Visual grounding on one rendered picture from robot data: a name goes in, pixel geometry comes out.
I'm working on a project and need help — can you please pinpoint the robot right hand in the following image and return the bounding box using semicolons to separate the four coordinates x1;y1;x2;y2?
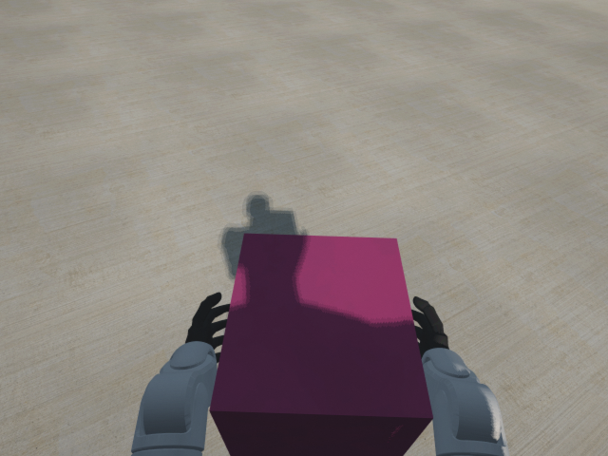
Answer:
411;296;449;359

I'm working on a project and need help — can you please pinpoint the robot left forearm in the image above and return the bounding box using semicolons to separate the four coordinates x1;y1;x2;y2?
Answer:
131;341;218;456

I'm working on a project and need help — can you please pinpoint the robot right forearm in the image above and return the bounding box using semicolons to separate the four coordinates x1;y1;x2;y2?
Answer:
422;348;510;456

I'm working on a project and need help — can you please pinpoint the robot left hand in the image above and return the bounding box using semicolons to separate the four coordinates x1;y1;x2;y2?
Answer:
185;293;230;363

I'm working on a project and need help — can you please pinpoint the carton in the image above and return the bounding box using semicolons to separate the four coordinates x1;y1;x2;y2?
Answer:
209;234;433;456

